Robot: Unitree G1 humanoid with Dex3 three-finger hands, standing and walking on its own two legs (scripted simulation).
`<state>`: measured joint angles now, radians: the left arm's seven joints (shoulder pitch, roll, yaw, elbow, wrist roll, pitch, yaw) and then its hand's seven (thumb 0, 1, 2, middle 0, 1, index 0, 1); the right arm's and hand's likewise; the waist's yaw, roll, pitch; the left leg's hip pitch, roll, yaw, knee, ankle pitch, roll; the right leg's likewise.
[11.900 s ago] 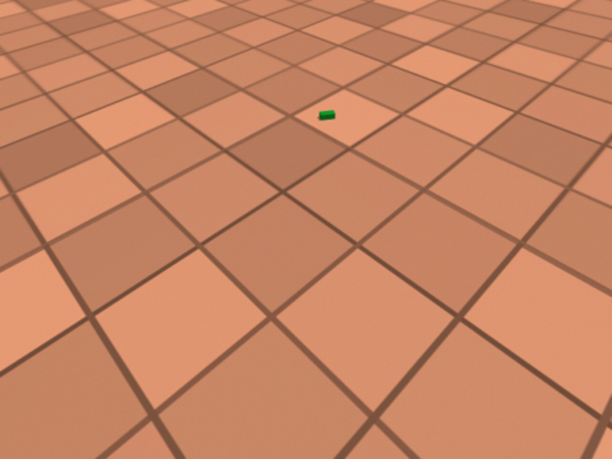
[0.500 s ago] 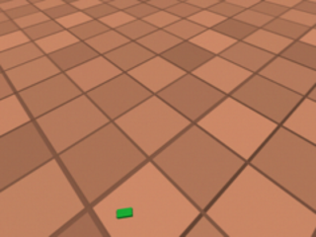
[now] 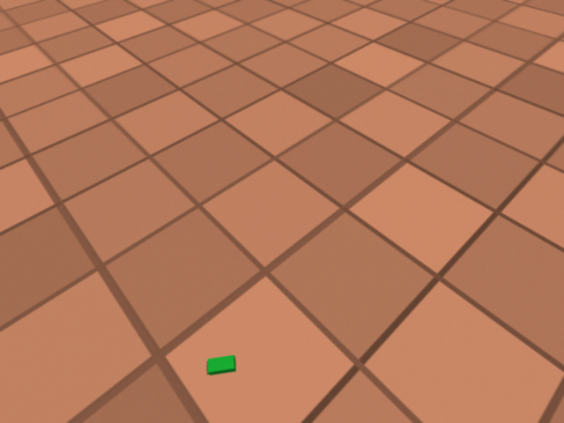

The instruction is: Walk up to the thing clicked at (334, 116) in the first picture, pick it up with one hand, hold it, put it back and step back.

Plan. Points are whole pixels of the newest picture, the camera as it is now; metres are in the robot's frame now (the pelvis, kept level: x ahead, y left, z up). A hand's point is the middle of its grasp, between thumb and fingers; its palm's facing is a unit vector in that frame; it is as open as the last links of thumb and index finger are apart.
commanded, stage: walk up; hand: left
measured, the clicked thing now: (221, 365) +0.42 +0.27 -0.76
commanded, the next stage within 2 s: stand in 0.84 s
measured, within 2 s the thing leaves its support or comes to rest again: neither
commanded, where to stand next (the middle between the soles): +0.03 +0.02 m, yaw +1 degrees
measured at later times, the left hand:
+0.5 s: hand out of the picture +0.10 +0.25 -0.15, palm faces -0.01 -0.94 -0.33, open 7.4 cm
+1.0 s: hand out of the picture +0.10 +0.25 -0.15, palm faces -0.04 -0.95 -0.32, open 7.4 cm
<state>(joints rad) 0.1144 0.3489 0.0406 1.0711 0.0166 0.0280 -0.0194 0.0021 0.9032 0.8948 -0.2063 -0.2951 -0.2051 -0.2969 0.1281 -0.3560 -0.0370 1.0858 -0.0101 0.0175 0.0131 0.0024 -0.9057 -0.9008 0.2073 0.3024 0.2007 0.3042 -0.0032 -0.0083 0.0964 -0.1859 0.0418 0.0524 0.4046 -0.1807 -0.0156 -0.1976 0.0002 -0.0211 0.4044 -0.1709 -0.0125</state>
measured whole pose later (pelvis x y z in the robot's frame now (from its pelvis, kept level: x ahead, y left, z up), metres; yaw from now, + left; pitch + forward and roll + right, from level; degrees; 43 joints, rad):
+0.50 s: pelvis +0.01 +0.00 +0.00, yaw +0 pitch -2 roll +0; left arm 0.10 0.35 0.03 1.06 0.01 0.02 -0.02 0.00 0.90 0.89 -0.21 -0.29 -0.20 -0.30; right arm 0.10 -0.36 -0.02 1.06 0.00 0.01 0.01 0.00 -0.91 -0.90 0.21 0.30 0.20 0.30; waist 0.00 -0.01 0.08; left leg -0.18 0.04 0.06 0.41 -0.19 -0.02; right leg -0.20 0.00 -0.02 0.42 -0.19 -0.01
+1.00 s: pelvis +0.02 +0.00 +0.00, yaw -1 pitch -2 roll +0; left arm 0.12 0.34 0.00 1.10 0.01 0.00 -0.02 0.00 0.90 0.89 -0.21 -0.30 -0.20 -0.30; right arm 0.15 -0.35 -0.01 1.11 -0.02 0.00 0.01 0.00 -0.91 -0.90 0.21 0.30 0.20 0.30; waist -0.01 -0.01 0.04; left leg -0.13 0.04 0.06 0.35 -0.19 -0.02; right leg -0.15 0.00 -0.01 0.35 -0.17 -0.01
